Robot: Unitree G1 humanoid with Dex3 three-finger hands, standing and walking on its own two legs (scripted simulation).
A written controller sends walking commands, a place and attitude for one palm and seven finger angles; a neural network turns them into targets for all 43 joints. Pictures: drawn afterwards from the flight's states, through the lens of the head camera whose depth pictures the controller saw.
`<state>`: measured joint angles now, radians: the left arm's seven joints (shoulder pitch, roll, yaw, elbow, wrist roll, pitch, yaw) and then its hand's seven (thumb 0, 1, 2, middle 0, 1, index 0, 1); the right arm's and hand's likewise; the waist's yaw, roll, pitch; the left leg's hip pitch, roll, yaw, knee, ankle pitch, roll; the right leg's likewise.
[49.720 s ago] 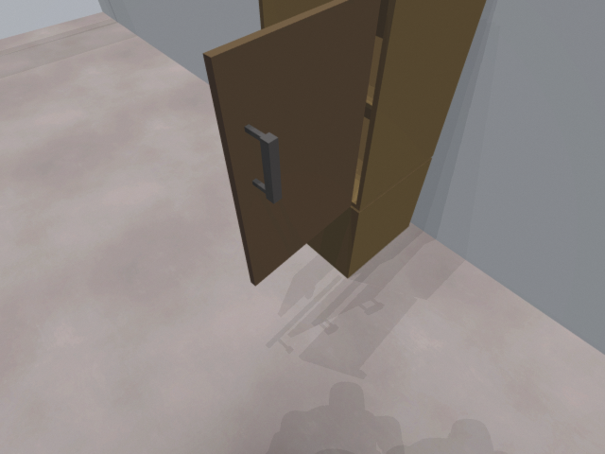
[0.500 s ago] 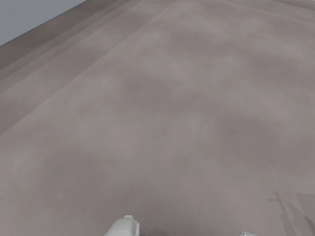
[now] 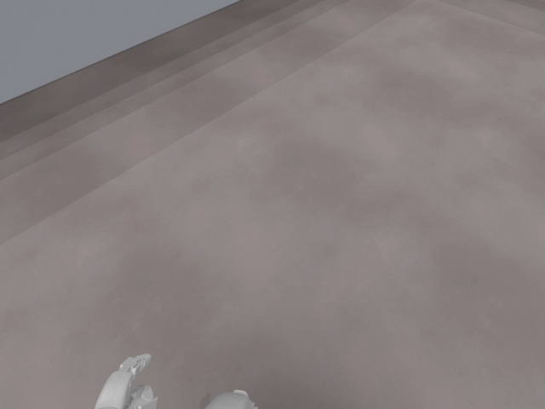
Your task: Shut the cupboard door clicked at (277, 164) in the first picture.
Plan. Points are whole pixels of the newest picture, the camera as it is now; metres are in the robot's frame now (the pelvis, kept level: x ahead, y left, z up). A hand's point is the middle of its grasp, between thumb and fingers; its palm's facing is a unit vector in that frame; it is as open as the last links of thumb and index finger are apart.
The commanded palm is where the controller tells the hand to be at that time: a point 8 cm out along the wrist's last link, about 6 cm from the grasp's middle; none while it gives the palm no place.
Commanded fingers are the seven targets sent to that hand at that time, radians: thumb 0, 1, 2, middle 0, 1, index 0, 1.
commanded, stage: walk to a spot facing it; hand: left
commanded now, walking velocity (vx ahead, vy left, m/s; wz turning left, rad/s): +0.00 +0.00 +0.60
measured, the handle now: out of the picture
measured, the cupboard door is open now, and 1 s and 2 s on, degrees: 37 37 37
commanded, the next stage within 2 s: turn to face it in 0.24 s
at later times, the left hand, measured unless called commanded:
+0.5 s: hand out of the picture +0.01 +0.25 -0.17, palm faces +0.30 -0.92 -0.24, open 7.4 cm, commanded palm none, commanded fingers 0.00 0.90 0.90 -0.20 -0.30 -0.20 -0.30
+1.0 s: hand out of the picture +0.10 +0.23 -0.17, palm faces +0.04 -0.98 -0.18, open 7.4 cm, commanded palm none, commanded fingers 0.00 0.90 0.90 -0.20 -0.30 -0.20 -0.30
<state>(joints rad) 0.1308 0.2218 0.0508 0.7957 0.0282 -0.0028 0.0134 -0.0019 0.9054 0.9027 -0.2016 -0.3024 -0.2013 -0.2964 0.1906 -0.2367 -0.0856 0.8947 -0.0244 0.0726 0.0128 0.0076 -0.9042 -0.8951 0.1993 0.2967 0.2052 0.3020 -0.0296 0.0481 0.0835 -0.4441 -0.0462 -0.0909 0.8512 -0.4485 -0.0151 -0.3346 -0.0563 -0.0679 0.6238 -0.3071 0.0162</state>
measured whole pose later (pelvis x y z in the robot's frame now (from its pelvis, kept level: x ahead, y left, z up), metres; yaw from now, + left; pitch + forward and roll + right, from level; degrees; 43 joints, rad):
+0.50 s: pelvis +0.04 +0.03 +0.01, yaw +14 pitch +0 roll -1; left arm 0.24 0.26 0.07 0.95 0.01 0.06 0.02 0.00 0.91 0.90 -0.20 -0.30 -0.20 -0.30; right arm 0.12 -0.19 -0.02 0.89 -0.03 0.02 -0.02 0.00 -0.91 -0.90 0.20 0.30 0.20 0.30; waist 0.03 -0.04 0.11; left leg -0.24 0.01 0.05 0.55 -0.31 0.04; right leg -0.44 -0.09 -0.02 1.01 -0.45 0.06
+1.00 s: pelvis +0.06 +0.05 +0.01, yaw -2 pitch +1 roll -1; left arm 0.24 0.19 0.08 0.94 0.03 0.05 0.00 0.00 0.90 0.90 -0.21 -0.30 -0.21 -0.30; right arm 0.15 -0.22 -0.06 0.90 -0.01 0.04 -0.03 0.01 -0.91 -0.90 0.20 0.30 0.20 0.30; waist 0.02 -0.03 0.08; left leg -0.32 0.02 0.00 0.63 -0.36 -0.04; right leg -0.32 0.04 0.11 0.55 -0.25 0.02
